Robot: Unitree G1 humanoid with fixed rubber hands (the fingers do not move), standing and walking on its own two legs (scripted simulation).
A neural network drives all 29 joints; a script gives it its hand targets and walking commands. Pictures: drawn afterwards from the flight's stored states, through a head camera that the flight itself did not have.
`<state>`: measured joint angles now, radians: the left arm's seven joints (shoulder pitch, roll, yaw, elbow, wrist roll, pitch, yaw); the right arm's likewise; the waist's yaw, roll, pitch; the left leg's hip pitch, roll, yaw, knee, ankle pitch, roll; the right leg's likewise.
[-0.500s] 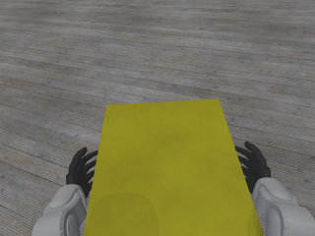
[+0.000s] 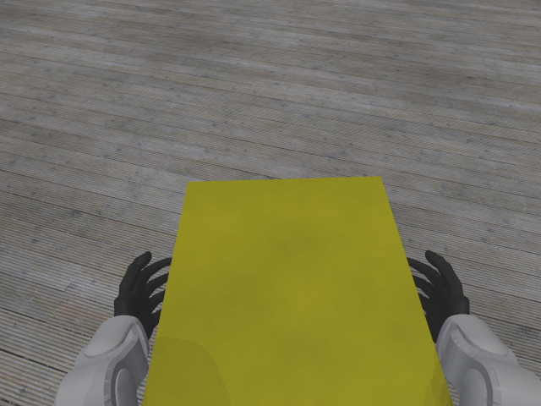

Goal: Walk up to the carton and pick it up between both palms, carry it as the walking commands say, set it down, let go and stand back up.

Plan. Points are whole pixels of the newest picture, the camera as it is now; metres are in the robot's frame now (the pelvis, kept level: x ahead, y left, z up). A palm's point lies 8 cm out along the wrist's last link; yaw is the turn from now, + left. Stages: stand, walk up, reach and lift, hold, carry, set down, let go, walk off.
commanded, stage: carry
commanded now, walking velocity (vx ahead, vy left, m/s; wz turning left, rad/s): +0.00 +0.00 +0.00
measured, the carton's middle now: (287, 312) +0.26 -0.01 +0.00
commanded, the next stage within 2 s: hold in 1.90 s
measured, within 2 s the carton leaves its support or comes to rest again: neither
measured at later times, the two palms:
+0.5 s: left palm (170, 267) +0.30 +0.15 +0.08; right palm (441, 262) +0.29 -0.22 +0.08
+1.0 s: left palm (168, 285) +0.26 +0.15 +0.09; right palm (460, 281) +0.26 -0.22 +0.09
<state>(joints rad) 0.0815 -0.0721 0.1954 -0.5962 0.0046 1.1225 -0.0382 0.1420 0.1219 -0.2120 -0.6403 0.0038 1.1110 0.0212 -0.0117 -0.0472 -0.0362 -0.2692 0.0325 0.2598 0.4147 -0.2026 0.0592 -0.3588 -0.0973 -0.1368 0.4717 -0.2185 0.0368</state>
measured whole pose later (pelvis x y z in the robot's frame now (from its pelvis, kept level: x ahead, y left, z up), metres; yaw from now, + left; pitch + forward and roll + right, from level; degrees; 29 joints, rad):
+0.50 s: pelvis +0.07 -0.03 -0.01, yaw +1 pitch +4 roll +0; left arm 0.05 -0.08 0.20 -0.53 0.00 1.16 0.00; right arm 0.07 0.07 -0.21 -0.56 0.01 1.17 0.00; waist -0.01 0.01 -0.10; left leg -0.24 0.11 0.21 0.56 -0.37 -0.02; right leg -0.31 -0.06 -0.19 0.57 -0.32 -0.02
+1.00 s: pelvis +0.04 -0.04 +0.00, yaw +0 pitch +2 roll +0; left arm 0.02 -0.06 0.19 -0.50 0.02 1.19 0.01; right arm 0.04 0.06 -0.20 -0.52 0.00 1.19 -0.01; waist -0.01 -0.01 -0.13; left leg -0.23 0.10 0.22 0.49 -0.29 -0.02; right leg -0.30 -0.05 -0.18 0.50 -0.23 -0.03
